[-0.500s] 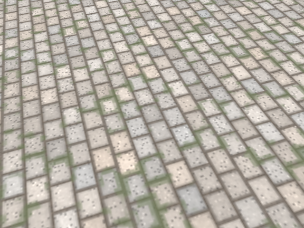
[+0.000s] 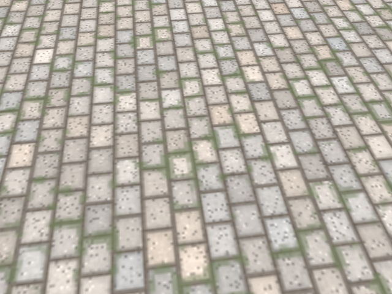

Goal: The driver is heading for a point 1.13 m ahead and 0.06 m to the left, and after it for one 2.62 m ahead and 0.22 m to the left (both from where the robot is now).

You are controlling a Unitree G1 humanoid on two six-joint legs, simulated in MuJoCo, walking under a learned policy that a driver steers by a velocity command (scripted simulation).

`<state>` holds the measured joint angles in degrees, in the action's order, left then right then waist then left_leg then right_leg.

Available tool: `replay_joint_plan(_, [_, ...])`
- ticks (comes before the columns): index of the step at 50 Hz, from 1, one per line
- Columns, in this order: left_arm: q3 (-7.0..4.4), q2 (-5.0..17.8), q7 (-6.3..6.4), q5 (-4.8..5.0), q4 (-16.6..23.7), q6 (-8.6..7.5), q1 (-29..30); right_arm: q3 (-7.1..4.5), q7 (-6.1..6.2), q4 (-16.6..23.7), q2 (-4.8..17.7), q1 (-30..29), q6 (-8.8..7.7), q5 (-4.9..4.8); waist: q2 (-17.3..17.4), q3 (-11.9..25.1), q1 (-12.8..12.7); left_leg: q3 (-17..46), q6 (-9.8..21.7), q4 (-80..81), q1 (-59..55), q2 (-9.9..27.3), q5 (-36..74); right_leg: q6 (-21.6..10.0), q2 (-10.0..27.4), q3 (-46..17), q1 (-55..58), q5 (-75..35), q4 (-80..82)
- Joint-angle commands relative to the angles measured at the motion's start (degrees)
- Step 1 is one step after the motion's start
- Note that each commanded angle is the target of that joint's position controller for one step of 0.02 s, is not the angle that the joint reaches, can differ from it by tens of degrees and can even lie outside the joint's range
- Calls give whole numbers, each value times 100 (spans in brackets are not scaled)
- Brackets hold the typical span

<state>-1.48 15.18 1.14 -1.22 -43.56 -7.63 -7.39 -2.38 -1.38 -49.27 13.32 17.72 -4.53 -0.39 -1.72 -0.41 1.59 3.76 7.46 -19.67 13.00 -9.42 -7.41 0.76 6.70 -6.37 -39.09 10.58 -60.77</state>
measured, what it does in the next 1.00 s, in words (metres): walks ahead: right foot, then left foot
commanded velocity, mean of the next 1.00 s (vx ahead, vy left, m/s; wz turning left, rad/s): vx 0.50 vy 0.00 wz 0.28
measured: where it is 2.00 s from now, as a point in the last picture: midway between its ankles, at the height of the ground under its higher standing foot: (170, 166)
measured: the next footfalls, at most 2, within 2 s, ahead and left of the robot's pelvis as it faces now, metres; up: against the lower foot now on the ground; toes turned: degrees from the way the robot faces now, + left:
right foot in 0.24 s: +0.31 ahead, -0.14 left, +0.00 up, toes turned +13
left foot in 0.74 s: +0.48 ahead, +0.20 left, +0.00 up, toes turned +22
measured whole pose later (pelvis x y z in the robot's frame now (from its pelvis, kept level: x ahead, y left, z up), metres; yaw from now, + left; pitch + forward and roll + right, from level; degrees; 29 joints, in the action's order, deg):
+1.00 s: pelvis +0.48 +0.10 +0.00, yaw +15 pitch +1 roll +1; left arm -4.1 17.2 0.1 1.7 -46.7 -2.6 -13.5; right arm -3.8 -1.2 -45.7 13.9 18.5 -6.1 1.0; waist -3.4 0.0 1.5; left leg -8.3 3.3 -17.5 7.4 -1.8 -11.2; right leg -0.2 5.8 -5.3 -39.3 8.4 -63.3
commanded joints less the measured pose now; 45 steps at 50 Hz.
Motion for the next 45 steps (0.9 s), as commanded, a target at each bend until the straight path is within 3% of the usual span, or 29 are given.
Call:
replay_joint_plan(1, [-66, 258, 89, -45, 376, 67, 19, -220, 142, 518, 916, -211, -90, -55, 391, -78, -128, 1081, 817, 825, 1113, 1166, 621, 191, -262, 387, 799, -1084, 1369])
replay_joint_plan(3, [-32, 190, 78, 37, 534, 58, 480, -244, 169, 492, 963, 63, -46, -112, 537, 10, 109, 1194, 656, 649, 818, 1141, 316, 218, -477, 373, 942, -1462, 2290])
replay_joint_plan(7, [-105, 462, -33, 159, 784, -30, 939, -245, 194, 485, 926, 343, 36, -150, 642, 146, 284, 1934, 581, 132, -92, 1449, -221, 183, -637, 137, 999, -1205, 3131])
replay_joint_plan(9, [-177, 619, -99, 175, 821, -113, 861, -254, 224, 539, 953, 299, 83, -110, 778, 182, 156, 2293, 525, -236, -394, 1574, -125, 33, -704, 109, 1288, -700, 3400])
replay_joint_plan(11, [-299, 809, -81, 143, 628, -178, 13, -190, 229, 651, 770, 115, 115, -73, 873, 530, -303, 2220, 295, -1003, -228, 1288, 228, -291, -588, 164, 2572, -561, 3780])
replay_joint_plan(12, [-392, 1117, -32, 57, 531, -191, -893, -65, 194, 775, 430, 7, 75, -15, 422, 1227, -714, 1703, 58, -2485, 458, 959, -90, -709, 317, -598, 4032, -394, 3684])
replay_joint_plan(13, [-532, 1560, -18, -4, 353, -90, -1580, 30, 166, 935, 168, 692, -1, -158, -1449, 1990, -526, 743, -334, -4118, 2444, 180, -2017, -1682, 1608, -2950, 6007, 600, 3976])
replay_joint_plan(14, [-457, 1084, -45, 85, 399, -44, -1545, -55, 175, 884, 716, 745, -15, -227, -1351, 1753, -569, 766, -412, -5129, 3341, 646, -2503, -1696, 1904, -3863, 5970, 1721, 4256])
replay_joint_plan(15, [-364, 714, -35, 111, 480, -10, -1333, -155, 175, 910, 1068, 261, 29, -210, -659, 990, -684, 762, -470, -5523, 3586, 855, -1973, -1427, 1668, -3093, 5309, 1651, 4334])
replay_joint_plan(16, [-323, 642, -42, 98, 521, 31, -1057, -163, 186, 975, 1004, -18, 74, -136, -155, 542, -592, 573, -541, -5557, 3447, 1045, -1503, -1238, 1397, -2288, 4620, 923, 4418])
replay_joint_plan(17, [-291, 555, -60, 93, 489, 56, -850, -173, 171, 1052, 903, -189, 83, -78, -61, 199, -476, 537, -583, -5321, 3341, 1185, -1183, -1162, 1128, -1741, 4064, 309, 4584])
replay_joint_plan(18, [-257, 478, -76, 60, 463, 59, -729, -190, 145, 1090, 801, -188, 113, -90, -203, 65, -332, 472, -593, -5156, 3098, 1341, -1017, -1057, 906, -1241, 3664, -49, 4744])
replay_joint_plan(20, [-274, 465, -128, 87, 371, 29, -699, -161, 106, 1141, 571, -127, 186, -134, -413, 7, -244, 240, -644, -5012, 2878, 1436, -838, -1078, 692, -576, 3286, -560, 4989])
replay_joint_plan(22, [-327, 586, -156, 106, 246, -10, -815, -143, 102, 1274, 481, -295, 219, -94, -329, -23, -244, 242, -700, -4692, 2962, 1483, -585, -1197, 695, -210, 3221, -1127, 5115])
replay_joint_plan(25, [-373, 733, -164, 98, 41, 9, -1005, -86, 85, 1379, 360, -603, 177, -60, -197, -5, -281, 267, -703, -3720, 3014, 1466, -25, -1268, 708, 168, 3401, -1658, 5154])
replay_joint_plan(27, [-375, 800, -158, 150, -42, 50, -1019, -45, 22, 1454, 314, -974, 120, -43, -206, -74, -369, 56, -659, -2892, 2804, 1457, 496, -1195, 625, 461, 3409, -1650, 5173])
replay_joint_plan(31, [-393, 998, -155, 269, -269, 144, -1373, -2, -101, 1699, 301, -1745, 42, -85, -265, -279, -604, -354, -573, -1874, 2393, 1364, 657, -1113, 732, 589, 3569, -1356, 5123])
replay_joint_plan(34, [-414, 1117, -148, 322, -422, 246, -1469, -56, -146, 1842, 480, -1891, 12, -93, -403, -313, -489, -480, -326, -1418, 2139, 1219, -13, -1008, 973, 541, 4013, -1825, 4832])
replay_joint_plan(35, [-410, 1164, -140, 341, -458, 282, -1445, -114, -137, 1805, 586, -1668, -7, -68, -453, -176, -294, -577, -221, -1196, 1619, 1073, -132, -947, 951, 551, 4015, -2582, 4481])
replay_joint_plan(36, [-384, 1154, -132, 355, -488, 318, -1388, -230, -107, 1614, 769, -1000, -25, -39, -391, 207, 122, -726, -83, -872, 595, 873, 70, -828, 748, 743, 3869, -3430, 3687])
replay_joint_plan(37, [-314, 1018, -116, 312, -465, 311, -1400, -395, -36, 1340, 1109, -44, -21, -5, -267, 825, 551, -525, 81, -960, -944, 1024, 296, -636, 457, 929, 3154, -3304, 2497])
replay_joint_plan(38, [-139, 536, -127, 144, -225, 251, -1484, -537, 77, 1208, 1699, 942, 14, 122, 804, 1764, 770, 1414, 590, -979, -2959, 2595, 326, -319, -112, 1141, 1361, -934, 292])
replay_joint_plan(39, [-37, 214, -151, 221, -234, 127, -1948, -496, 64, 1216, 1779, 975, 10, 134, 1768, 2456, 465, 3649, 1160, -119, -3583, 3482, -295, -219, -795, 241, 51, 2376, -1041])
replay_joint_plan(40, [-221, 818, -160, 402, -266, 103, -1557, -373, 35, 1174, 1267, 808, -20, 82, 1062, 1733, 578, 3093, 913, 32, -2956, 3278, -591, -247, -526, -178, -463, 2105, -1528])
replay_joint_plan(41, [-256, 871, -157, 432, -139, 113, -1208, -291, 15, 1157, 1040, 421, -42, 13, 951, 989, 392, 2123, 677, 148, -2168, 3054, -362, -288, -283, -13, -596, 1563, -1388])
replay_joint_plan(42, [-261, 776, -117, 345, -147, 156, -1051, -228, -16, 1159, 820, -20, -66, 5, 646, 658, 165, 1536, 512, 336, -1465, 2761, -128, -254, -59, 71, -366, 1069, -1098])
replay_joint_plan(43, [-297, 731, -98, 278, -170, 239, -1077, -190, -47, 1153, 639, -305, -110, 23, 778, 383, -28, 1033, 410, 572, -925, 2526, 100, -222, 85, 70, -109, 698, -855])
replay_joint_plan(45, [-287, 487, -117, 309, -272, 406, -1355, -204, -54, 1040, 536, -496, -222, 89, 850, 283, -263, 450, 380, 933, -380, 2363, 544, -169, 148, 58, 358, 233, -809])
Keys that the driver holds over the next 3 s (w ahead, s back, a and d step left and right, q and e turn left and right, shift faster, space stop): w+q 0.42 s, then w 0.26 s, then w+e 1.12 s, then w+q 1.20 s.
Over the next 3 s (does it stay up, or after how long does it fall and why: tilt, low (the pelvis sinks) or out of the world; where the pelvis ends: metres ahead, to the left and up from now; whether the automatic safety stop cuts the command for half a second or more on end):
stays up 1.51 0.13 0.00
